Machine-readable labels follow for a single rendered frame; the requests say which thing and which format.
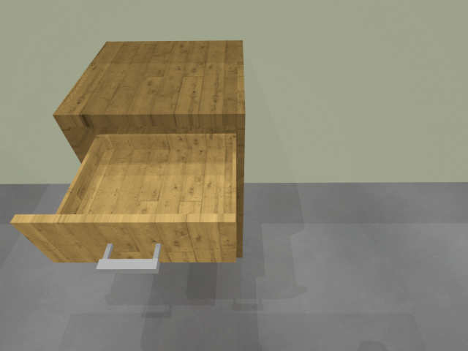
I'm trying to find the cabinet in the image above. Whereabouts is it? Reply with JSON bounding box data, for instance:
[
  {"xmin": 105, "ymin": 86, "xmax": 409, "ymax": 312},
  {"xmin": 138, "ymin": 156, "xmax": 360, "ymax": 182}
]
[{"xmin": 53, "ymin": 40, "xmax": 245, "ymax": 257}]

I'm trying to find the handle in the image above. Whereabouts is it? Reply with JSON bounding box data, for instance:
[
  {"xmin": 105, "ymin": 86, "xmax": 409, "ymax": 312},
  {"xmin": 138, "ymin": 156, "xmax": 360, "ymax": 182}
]
[{"xmin": 96, "ymin": 244, "xmax": 162, "ymax": 273}]

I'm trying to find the drawer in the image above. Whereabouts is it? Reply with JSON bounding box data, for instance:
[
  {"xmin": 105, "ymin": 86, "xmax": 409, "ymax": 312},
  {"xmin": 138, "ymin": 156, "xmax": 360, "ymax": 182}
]
[{"xmin": 10, "ymin": 134, "xmax": 236, "ymax": 263}]

